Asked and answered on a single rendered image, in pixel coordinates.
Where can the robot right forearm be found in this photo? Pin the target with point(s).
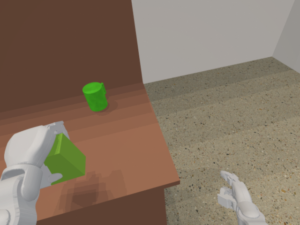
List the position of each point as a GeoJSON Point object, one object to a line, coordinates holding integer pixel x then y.
{"type": "Point", "coordinates": [249, 214]}

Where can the right robot hand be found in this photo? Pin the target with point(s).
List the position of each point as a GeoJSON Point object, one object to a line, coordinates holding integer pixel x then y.
{"type": "Point", "coordinates": [230, 197]}

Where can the robot left forearm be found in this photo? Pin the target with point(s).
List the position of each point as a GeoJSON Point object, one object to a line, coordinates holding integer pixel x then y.
{"type": "Point", "coordinates": [19, 192]}

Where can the left robot hand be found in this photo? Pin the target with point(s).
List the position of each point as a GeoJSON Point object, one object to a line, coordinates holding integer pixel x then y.
{"type": "Point", "coordinates": [32, 146]}

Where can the sponge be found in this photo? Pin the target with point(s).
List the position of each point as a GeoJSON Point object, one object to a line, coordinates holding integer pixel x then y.
{"type": "Point", "coordinates": [65, 158]}

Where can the table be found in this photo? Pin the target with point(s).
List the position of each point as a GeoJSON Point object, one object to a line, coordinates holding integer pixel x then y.
{"type": "Point", "coordinates": [51, 49]}

